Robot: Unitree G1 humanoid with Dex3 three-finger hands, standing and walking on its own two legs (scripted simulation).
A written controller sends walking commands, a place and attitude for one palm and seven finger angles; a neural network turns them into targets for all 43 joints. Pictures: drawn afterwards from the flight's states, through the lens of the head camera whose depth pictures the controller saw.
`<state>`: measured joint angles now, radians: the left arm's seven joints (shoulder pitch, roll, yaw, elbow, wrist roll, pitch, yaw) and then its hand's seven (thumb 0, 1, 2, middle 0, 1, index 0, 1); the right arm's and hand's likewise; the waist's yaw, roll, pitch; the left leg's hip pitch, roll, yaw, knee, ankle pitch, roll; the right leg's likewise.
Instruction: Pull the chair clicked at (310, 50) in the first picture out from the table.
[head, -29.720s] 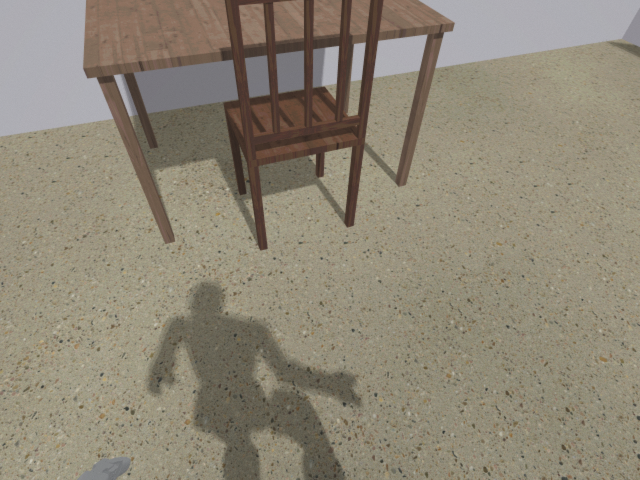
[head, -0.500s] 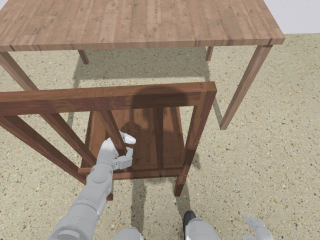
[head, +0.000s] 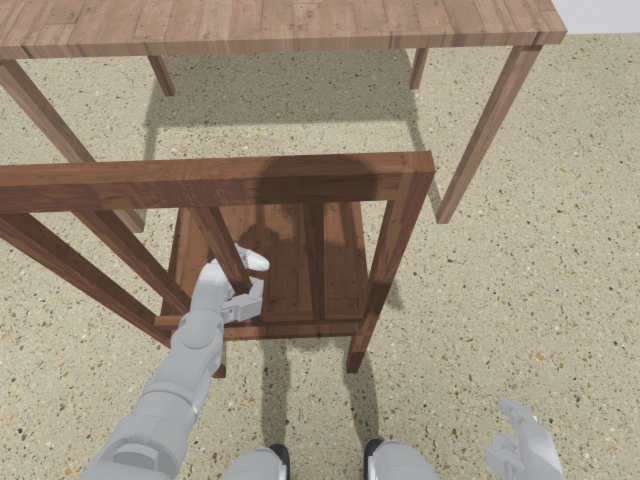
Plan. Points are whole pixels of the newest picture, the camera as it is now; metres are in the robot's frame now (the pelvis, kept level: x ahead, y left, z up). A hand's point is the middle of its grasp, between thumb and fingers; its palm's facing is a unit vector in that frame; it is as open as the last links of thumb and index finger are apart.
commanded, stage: step backward, pulling the chair out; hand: left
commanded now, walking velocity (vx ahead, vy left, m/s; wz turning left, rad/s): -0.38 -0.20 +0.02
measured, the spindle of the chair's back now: (237, 275) +0.37 +0.11 -0.04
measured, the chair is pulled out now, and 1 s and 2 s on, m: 0.35 0.58 0.61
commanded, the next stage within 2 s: stop walking, hand still on the chair in 0.74 s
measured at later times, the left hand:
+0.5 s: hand (246, 384) +0.23 +0.10 -0.06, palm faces -0.07 -0.98 -0.18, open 5.4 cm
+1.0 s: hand out of the picture +0.12 +0.10 -0.06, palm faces -0.05 -0.98 -0.17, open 5.3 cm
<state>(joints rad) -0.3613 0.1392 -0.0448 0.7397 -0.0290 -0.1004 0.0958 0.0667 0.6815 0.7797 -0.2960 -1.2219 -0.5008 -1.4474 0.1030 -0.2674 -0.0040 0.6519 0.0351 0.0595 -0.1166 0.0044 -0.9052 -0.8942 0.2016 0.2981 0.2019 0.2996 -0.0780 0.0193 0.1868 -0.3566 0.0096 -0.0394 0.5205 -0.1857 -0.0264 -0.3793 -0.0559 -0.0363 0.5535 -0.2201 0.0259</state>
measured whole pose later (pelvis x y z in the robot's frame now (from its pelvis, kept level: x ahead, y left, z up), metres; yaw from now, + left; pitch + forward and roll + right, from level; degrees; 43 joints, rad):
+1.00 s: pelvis -0.19 -0.01 +0.00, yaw +2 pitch -1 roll +1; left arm -0.29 0.12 -0.08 0.78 -0.05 -0.06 0.07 0.07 0.69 0.78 -0.28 -1.23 -0.50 -1.45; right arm 0.24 -0.22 0.02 0.66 0.05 0.06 -0.12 0.00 -0.91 -0.89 0.20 0.30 0.20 0.30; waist -0.03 0.01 0.12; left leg -0.29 0.03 0.03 0.58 -0.28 -0.02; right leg -0.40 -0.05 -0.02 0.63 -0.33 0.02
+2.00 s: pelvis -0.16 +0.00 +0.00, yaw +2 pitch +2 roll +1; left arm 0.02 0.15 -0.12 0.49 -0.04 0.00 0.04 0.05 0.55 0.74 -0.35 -1.34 -0.50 -1.45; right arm 0.22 -0.23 0.03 0.66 0.06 0.01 -0.05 0.01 -0.90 -0.89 0.20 0.30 0.20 0.30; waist -0.05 -0.01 -0.01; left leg -0.28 0.03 0.02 0.55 -0.31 -0.02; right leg -0.37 -0.05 -0.03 0.57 -0.23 0.02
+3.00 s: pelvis -0.13 +0.00 -0.03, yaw +5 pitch +9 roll -1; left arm 0.38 0.20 -0.11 -0.06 -0.05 0.25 -0.02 -0.01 -0.54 0.20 0.00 0.00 -0.01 0.00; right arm 0.27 -0.26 0.03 0.50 0.04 -0.13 -0.08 0.01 -0.90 -0.89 0.20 0.30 0.20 0.30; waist -0.04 0.05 -0.11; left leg -0.54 0.02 -0.03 0.87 -0.49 -0.02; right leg -0.60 -0.07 -0.06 0.85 -0.40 0.03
